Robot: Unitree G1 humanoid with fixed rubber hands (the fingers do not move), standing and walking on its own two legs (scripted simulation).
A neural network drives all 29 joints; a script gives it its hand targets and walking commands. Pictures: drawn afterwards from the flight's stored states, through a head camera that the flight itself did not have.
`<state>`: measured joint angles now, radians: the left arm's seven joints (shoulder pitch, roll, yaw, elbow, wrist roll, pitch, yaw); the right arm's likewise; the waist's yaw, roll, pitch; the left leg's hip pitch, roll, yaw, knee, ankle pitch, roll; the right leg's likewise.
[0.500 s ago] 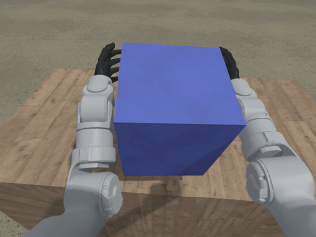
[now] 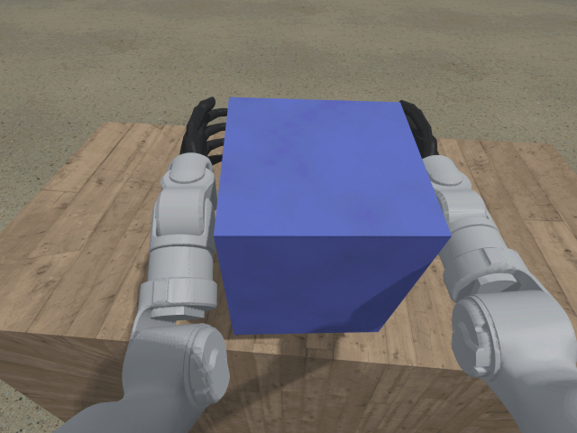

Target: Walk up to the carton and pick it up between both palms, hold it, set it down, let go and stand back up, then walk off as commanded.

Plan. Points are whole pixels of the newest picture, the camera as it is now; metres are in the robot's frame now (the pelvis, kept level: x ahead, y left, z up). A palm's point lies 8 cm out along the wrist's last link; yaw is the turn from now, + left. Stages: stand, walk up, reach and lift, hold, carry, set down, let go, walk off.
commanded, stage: set down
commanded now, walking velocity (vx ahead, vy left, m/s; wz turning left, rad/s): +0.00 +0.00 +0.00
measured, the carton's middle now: (311, 226) +0.35 +0.00 +0.14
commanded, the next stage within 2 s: none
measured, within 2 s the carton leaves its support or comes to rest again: neither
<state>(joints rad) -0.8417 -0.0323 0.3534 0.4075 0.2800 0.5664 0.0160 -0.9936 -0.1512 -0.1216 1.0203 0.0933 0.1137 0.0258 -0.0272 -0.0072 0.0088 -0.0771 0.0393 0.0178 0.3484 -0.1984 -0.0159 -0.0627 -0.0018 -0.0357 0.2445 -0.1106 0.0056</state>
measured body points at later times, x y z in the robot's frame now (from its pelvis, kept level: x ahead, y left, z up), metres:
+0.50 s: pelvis +0.00 +0.00 +0.00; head -0.01 +0.01 +0.45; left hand +0.42 +0.15 +0.19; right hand +0.44 -0.14 +0.18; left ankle +0.00 +0.12 -0.75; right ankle +0.02 -0.13 -0.75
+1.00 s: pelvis +0.01 +0.00 +0.00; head +0.01 +0.00 +0.45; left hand +0.43 +0.15 +0.16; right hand +0.46 -0.14 +0.16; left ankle +0.00 +0.12 -0.75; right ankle +0.02 -0.13 -0.75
